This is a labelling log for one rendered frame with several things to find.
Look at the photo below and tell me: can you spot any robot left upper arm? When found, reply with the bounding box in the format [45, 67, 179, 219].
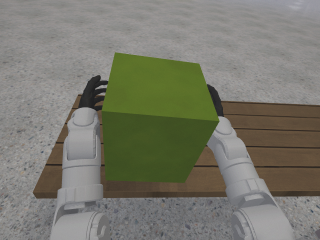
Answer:
[50, 211, 111, 240]

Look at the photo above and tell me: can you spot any robot right forearm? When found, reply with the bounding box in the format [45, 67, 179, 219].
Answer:
[207, 116, 295, 240]

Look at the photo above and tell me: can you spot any left robot hand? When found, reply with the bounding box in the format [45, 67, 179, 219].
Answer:
[78, 75, 108, 111]

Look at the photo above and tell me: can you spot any robot left forearm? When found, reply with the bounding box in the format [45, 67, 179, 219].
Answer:
[49, 107, 104, 240]

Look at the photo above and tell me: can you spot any right robot hand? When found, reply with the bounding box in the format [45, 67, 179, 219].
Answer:
[207, 84, 224, 117]

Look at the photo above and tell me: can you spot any carton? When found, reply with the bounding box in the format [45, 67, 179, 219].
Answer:
[101, 52, 220, 183]

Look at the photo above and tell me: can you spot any table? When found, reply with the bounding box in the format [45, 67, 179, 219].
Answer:
[32, 94, 320, 239]

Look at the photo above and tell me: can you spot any robot right upper arm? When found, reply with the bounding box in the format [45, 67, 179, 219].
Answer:
[231, 204, 294, 240]

